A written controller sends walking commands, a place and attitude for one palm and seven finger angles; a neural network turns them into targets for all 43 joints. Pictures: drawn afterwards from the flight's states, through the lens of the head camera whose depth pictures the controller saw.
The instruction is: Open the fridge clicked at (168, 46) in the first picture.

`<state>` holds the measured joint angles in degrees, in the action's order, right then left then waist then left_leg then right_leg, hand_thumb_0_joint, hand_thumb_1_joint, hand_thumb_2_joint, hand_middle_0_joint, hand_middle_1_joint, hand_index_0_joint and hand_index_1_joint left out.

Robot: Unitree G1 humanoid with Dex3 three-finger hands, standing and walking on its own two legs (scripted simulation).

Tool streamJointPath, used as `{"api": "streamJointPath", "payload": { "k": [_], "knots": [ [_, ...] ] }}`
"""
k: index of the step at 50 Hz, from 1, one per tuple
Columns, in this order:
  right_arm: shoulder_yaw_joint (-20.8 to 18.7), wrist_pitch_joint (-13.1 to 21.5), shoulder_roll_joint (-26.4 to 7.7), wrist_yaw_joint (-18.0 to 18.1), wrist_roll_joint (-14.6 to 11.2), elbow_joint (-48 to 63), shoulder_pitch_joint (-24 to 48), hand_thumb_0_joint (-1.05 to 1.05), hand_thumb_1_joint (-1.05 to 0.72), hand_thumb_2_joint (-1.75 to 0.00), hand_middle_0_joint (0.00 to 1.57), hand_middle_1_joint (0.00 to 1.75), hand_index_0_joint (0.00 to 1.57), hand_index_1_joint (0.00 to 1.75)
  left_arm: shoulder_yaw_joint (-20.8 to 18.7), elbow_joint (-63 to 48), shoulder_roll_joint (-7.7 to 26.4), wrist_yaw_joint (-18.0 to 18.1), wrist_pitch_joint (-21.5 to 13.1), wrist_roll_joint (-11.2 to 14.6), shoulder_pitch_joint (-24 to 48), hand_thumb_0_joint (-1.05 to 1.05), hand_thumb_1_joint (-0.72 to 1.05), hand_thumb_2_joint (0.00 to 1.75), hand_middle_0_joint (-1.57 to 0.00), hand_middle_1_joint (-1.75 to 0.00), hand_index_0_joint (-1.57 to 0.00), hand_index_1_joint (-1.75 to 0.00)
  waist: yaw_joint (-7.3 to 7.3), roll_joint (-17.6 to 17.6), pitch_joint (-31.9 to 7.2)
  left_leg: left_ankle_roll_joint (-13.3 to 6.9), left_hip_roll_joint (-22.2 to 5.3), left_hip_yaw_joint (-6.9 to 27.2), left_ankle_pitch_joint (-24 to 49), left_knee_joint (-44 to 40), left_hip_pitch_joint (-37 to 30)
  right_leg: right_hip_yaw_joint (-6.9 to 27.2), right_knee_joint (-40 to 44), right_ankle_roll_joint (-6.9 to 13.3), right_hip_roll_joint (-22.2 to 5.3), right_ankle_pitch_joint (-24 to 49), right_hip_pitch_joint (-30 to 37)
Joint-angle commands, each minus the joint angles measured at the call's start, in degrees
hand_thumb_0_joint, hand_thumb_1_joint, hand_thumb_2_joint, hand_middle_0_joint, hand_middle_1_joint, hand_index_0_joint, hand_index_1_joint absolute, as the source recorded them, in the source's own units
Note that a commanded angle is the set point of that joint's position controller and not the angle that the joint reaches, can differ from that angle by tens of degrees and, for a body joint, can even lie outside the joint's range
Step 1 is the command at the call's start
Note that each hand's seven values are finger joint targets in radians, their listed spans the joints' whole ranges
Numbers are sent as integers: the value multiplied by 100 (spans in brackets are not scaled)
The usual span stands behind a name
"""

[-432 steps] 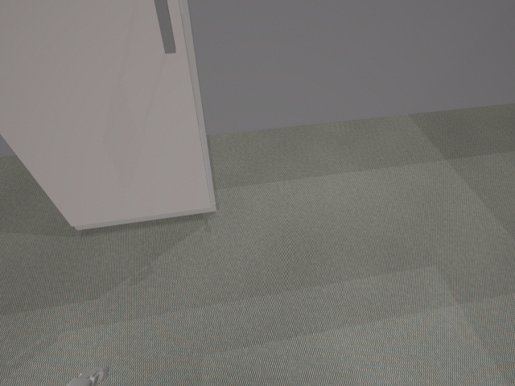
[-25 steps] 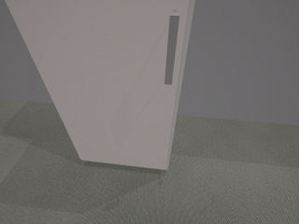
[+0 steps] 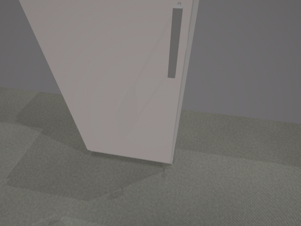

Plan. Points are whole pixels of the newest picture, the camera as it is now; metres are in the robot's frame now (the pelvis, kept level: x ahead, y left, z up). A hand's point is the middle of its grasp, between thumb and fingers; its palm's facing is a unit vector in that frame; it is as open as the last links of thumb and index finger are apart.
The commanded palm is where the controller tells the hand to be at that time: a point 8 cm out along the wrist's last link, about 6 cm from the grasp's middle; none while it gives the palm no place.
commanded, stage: look again from close up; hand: right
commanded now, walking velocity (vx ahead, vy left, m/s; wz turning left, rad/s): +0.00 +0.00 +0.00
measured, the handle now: (175, 42) +0.65 -0.02 +0.20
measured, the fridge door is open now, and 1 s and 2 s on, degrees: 0 0 0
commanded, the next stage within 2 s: shuffle to correct the standing spot in 1.64 s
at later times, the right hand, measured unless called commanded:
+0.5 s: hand out of the picture -0.04 -0.14 -0.18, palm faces +0.04 +0.98 -0.17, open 7.4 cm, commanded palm none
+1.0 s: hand out of the picture +0.02 -0.11 -0.18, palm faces +0.01 +0.98 -0.19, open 7.4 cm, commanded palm none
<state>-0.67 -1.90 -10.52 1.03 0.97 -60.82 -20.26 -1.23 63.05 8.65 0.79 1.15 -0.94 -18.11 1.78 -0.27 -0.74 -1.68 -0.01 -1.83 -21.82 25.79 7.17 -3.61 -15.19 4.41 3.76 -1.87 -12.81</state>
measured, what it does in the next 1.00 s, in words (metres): steps on the spot: left foot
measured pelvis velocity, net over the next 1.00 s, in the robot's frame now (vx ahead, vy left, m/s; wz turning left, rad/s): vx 0.04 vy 0.05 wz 0.00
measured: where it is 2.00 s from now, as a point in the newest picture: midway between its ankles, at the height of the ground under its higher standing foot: outside the picture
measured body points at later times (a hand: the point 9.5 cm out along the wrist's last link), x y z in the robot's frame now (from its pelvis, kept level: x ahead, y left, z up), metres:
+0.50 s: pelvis +0.01 +0.01 +0.00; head +0.02 +0.01 +0.45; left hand -0.01 +0.22 -0.17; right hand -0.04 -0.19 -0.16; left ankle -0.03 +0.13 -0.75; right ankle +0.08 -0.05 -0.75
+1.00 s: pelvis +0.04 +0.05 +0.00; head +0.05 +0.06 +0.45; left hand +0.03 +0.27 -0.17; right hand +0.02 -0.16 -0.16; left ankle -0.03 +0.13 -0.75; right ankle +0.08 -0.05 -0.75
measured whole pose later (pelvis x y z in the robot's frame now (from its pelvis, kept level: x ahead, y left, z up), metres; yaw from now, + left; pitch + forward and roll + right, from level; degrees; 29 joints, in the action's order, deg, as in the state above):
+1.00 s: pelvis +0.04 +0.05 +0.00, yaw +0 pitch -1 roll -1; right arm 1.2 1.4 -6.3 3.1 0.8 -62.7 -19.8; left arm 0.0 66.5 8.4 1.5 -0.2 -0.2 -15.1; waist 0.9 0.3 1.3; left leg -3.1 1.9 -2.2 -18.2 21.3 2.7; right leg -3.4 -21.1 1.6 1.6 -8.0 -12.7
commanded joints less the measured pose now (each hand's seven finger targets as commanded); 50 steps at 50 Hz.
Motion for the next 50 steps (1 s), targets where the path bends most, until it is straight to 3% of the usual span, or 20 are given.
{"api": "streamJointPath", "payload": {
  "k": [1,2,3,4,5,6,8,9,11,12,13,15,18,20,23,27,37,50],
  "knots": [
    [-118,44,-521,122,-8,-106,-908,0,-90,-90,20,30,20,30,-132,-92,590,57,-44,26,-173,0,90,90,-20,-30,-20,-30,-158,148,672,-322,-605,678,-405,-1138,161,849,365,-900,-581,-2181,-511],
    [-116,67,-562,121,-11,-118,-831,0,-90,-90,20,30,20,30,-119,-63,459,51,-40,21,-195,0,90,90,-20,-30,-20,-30,-86,-24,654,-392,-732,862,-906,-1254,772,737,35,-881,-476,-1995,-155],
    [-118,115,-552,130,-7,-88,-664,0,-90,-90,20,30,20,30,-114,-34,375,57,-12,25,-276,0,90,90,-20,-30,-20,-30,-10,-621,663,-421,-860,991,-1262,-1521,1310,546,-626,-683,-418,-1670,225],
    [-108,139,-464,152,-12,-16,-381,0,-90,-90,20,30,20,30,-112,17,262,62,20,20,-394,0,90,90,-20,-30,-20,-30,104,-984,807,-458,-1008,1106,-1491,-1744,1885,447,-1345,-572,-401,-1334,515],
    [-83,168,-390,176,-21,59,-89,0,-90,-90,20,30,20,30,-103,90,188,58,29,24,-599,0,90,90,-20,-30,-20,-30,239,-986,855,-469,-1057,1093,-1431,-1738,2170,437,-1676,-527,-450,-1193,608],
    [-66,200,-311,182,-35,99,62,0,-90,-90,20,30,20,30,-87,145,127,58,10,31,-776,0,90,90,-20,-30,-20,-30,311,-757,787,-431,-1002,966,-1155,-1555,2204,457,-1709,-498,-509,-1092,684],
    [-32,214,-191,163,-41,60,-26,0,-90,-90,20,30,20,30,-64,199,89,71,-30,48,-906,0,90,90,-20,-30,-20,-30,306,-207,729,-307,-725,749,-935,-1091,2174,605,-1280,-464,-641,-1233,730],
    [-22,195,-113,151,-38,12,-171,0,-90,-90,20,30,20,30,-64,197,133,84,-59,34,-860,0,90,90,-20,-30,-20,-30,225,183,854,-211,-534,622,-840,-792,2001,912,-670,-408,-806,-1691,446],
    [-51,113,5,145,-8,-147,-693,0,-90,-90,20,30,20,30,-103,173,331,121,-106,-4,-630,0,90,90,-20,-30,-20,-30,-95,865,1114,-51,-109,209,-232,-81,1006,1802,689,-305,-1226,-3218,-711],
    [-74,65,23,145,20,-259,-1003,0,-90,-90,20,30,20,30,-139,130,459,138,-113,-7,-502,0,90,90,-20,-30,-20,-30,-253,890,1102,-40,1,35,-73,244,547,2077,1182,-383,-1349,-3625,-1125],
    [-82,53,33,144,37,-334,-1273,0,-90,-90,20,30,20,30,-161,87,539,145,-126,6,-302,0,90,90,-20,-30,-20,-30,-419,836,1004,-63,-64,26,91,264,290,1991,1209,-321,-1375,-3454,-1217],
    [-83,100,62,155,31,-404,-1495,0,-90,-90,20,30,20,30,-161,57,449,123,-136,6,-233,0,90,90,-20,-30,-20,-30,-445,303,646,-124,-153,82,295,-148,77,1537,993,-381,-1171,-2754,-875],
    [-44,226,99,183,12,-349,-1352,0,-90,-90,20,30,20,30,-143,96,282,113,-178,33,-376,0,90,90,-20,-30,-20,-30,-265,23,314,-150,-396,319,628,-569,349,1183,514,-420,-965,-1636,-23],
    [-12,259,116,193,5,-292,-1146,0,-90,-90,20,30,20,30,-119,127,235,113,-184,46,-424,0,90,90,-20,-30,-20,-30,-142,-85,421,-111,-478,392,681,-703,626,1065,317,-361,-931,-1264,266],
    [10,284,77,200,12,-239,-1045,0,-90,-90,20,30,20,30,-99,124,261,106,-189,60,-391,0,90,90,-20,-30,-20,-30,-101,-14,402,-67,-523,427,781,-794,687,1021,194,-292,-956,-1093,422],
    [42,286,40,202,9,-240,-917,0,-90,-90,20,30,20,30,-57,144,322,102,-174,65,-291,0,90,90,-20,-30,-20,-30,-61,-62,671,-42,-551,467,641,-866,836,1021,198,-275,-948,-1137,398],
    [83,333,-122,199,-9,-203,-710,0,-90,-90,20,30,20,30,20,111,449,80,-179,65,-74,0,90,90,-20,-30,-20,-30,-69,-77,646,-48,-646,610,814,-1004,771,852,-122,-252,-907,-594,521],
    [80,347,-187,248,-38,-134,-573,0,-90,-90,20,30,20,30,105,213,394,117,-217,59,-48,0,90,90,-20,-30,-20,-30,-142,-145,456,66,-716,601,2193,-927,186,651,-554,-254,-899,269,448]
  ]
}}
